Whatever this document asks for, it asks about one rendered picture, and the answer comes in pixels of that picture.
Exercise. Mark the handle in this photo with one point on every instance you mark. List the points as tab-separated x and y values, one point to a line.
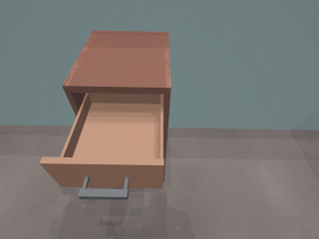
103	193

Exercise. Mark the drawer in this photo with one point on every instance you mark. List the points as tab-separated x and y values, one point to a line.
114	136

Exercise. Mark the cabinet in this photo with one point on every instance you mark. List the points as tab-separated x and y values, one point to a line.
123	62

